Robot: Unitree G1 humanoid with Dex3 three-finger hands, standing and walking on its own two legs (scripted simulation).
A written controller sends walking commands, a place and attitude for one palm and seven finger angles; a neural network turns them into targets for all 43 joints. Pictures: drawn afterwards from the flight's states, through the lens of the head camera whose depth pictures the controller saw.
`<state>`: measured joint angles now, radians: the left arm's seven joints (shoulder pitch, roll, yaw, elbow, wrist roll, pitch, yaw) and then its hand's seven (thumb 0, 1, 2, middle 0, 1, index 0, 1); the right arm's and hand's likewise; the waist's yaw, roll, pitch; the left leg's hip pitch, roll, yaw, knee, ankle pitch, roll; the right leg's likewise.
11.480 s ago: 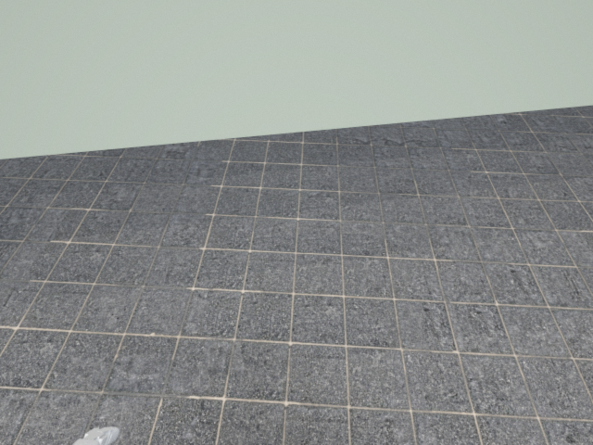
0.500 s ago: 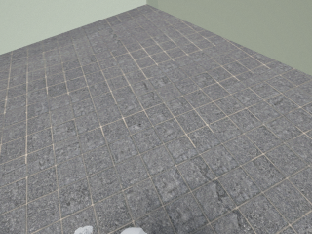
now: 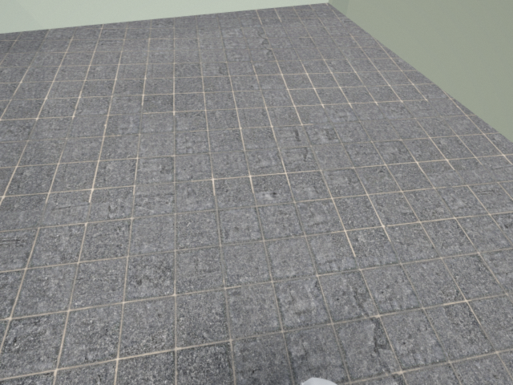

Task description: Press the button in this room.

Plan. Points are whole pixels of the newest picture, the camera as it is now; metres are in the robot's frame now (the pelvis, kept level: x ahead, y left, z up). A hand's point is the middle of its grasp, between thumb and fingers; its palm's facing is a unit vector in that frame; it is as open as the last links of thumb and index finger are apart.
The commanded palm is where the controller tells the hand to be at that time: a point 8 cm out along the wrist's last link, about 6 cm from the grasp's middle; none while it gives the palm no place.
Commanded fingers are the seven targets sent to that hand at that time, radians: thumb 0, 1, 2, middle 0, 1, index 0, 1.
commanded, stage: turn or walk to find it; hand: left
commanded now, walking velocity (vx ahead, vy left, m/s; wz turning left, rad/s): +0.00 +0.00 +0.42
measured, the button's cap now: out of the picture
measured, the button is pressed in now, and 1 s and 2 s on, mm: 0 0 0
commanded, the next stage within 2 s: none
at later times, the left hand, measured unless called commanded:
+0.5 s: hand out of the picture +0.01 +0.15 -0.15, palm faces +0.23 -0.93 -0.27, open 7.4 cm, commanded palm none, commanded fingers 0.00 0.90 0.90 -0.20 -0.30 -0.20 -0.30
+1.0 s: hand out of the picture -0.09 +0.21 -0.16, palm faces +0.47 -0.85 -0.26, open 7.4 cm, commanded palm none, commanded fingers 0.00 0.90 0.90 -0.20 -0.30 -0.20 -0.30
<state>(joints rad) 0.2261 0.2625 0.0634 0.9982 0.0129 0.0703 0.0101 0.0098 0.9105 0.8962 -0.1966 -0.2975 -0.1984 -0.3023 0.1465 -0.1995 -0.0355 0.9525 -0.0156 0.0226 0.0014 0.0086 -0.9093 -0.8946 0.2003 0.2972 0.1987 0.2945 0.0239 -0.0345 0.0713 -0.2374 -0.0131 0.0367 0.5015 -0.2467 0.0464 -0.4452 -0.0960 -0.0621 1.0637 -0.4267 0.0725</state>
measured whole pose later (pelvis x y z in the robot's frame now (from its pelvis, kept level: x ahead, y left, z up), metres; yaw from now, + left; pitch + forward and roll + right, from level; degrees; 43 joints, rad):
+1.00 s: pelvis -0.06 -0.02 +0.00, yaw +26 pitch -1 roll +0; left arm 0.19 0.25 0.05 0.96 0.01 0.06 0.01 0.01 0.91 0.90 -0.20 -0.30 -0.20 -0.30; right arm 0.14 -0.20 -0.04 0.95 -0.02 0.03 0.00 0.01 -0.91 -0.89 0.20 0.30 0.20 0.29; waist 0.01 -0.01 0.06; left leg -0.23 -0.02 -0.02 0.47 -0.23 0.03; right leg -0.42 -0.08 -0.04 0.94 -0.44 0.08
